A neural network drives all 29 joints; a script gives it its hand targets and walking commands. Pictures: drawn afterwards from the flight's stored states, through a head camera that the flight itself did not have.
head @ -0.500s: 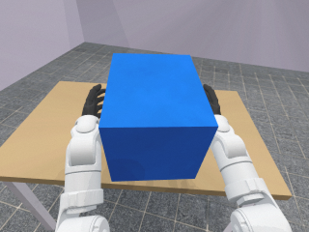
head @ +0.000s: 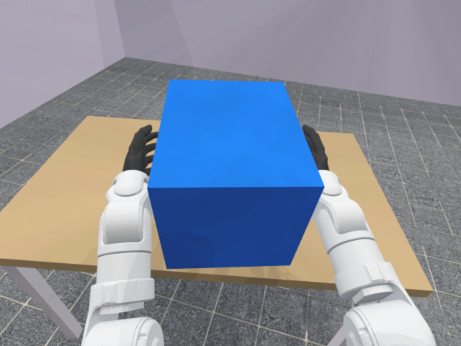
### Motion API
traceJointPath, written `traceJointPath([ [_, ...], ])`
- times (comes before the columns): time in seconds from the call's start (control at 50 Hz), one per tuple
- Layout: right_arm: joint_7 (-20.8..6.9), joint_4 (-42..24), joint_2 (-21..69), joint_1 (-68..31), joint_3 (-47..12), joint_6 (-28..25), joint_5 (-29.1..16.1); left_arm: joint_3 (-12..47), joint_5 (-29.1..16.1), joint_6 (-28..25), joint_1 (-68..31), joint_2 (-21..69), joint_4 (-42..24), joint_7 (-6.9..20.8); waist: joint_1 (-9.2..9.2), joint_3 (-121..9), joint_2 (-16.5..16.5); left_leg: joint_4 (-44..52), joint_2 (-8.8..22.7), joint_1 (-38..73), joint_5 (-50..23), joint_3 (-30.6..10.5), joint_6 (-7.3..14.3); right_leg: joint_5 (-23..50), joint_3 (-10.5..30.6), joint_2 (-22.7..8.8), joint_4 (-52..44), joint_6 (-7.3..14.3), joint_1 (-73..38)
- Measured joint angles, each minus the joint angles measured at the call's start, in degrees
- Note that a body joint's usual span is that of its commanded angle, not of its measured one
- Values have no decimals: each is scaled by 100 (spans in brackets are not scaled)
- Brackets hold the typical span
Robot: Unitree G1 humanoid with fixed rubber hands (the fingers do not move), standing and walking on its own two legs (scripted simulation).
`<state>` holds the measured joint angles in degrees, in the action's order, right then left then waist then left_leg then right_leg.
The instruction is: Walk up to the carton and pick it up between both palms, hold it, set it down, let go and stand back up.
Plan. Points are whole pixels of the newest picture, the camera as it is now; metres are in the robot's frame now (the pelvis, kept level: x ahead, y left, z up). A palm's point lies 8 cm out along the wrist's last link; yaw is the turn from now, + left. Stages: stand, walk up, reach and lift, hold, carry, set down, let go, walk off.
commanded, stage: hold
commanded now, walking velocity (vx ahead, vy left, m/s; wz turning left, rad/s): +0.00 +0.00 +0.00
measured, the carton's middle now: (228, 170) +0.38 +0.00 +0.16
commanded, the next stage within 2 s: none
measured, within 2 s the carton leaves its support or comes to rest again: neither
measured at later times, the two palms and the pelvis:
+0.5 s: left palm (138, 171) +0.36 +0.15 +0.18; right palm (318, 170) +0.36 -0.15 +0.18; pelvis +0.00 +0.00 +0.00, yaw +0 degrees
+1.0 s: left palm (130, 169) +0.36 +0.16 +0.18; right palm (309, 163) +0.37 -0.14 +0.18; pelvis +0.00 +0.00 +0.00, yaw +0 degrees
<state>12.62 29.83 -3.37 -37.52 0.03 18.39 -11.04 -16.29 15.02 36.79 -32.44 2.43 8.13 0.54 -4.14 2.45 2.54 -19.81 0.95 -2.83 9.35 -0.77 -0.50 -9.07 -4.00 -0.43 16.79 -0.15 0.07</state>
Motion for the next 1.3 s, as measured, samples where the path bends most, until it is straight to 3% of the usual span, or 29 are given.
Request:
traceJointPath([
  [0.1,57,-271,-46,84,-84,-35,-77,150,-94,-23,87,-71,-229,-56,-16,-32,-20,-57,4,-70,21,-21,-1,36,-20,7,-56,-12,11],
  [0.22,-81,39,16,-76,150,6,31,54,23,76,-119,-4,21,-75,3,-92,-15,-23,-15,-68,13,16,18,24,17,-14,-36,-11,46],
  [0.46,-11,-219,-81,137,-74,3,-116,97,11,18,158,81,-225,-83,-76,-40,-40,-17,-12,60,42,27,28,39,28,-8,-113,-31,-111],
  [0.76,-112,151,2,-110,189,-51,121,-19,63,3,-215,47,202,-74,13,-14,-60,21,-16,-1,-29,26,23,35,30,-15,-17,-9,12],
  [0.9,-9,122,-82,-139,-25,-49,-4,-71,-45,3,-199,14,157,-60,111,-53,-52,-3,24,-74,-14,44,12,64,50,26,-58,-2,65],
  [1.3,26,-195,-35,63,-23,5,-112,104,-16,154,4,-21,-215,-45,-16,-3,26,-118,-11,-62,81,-47,15,21,-38,-2,-99,-29,-56],
])
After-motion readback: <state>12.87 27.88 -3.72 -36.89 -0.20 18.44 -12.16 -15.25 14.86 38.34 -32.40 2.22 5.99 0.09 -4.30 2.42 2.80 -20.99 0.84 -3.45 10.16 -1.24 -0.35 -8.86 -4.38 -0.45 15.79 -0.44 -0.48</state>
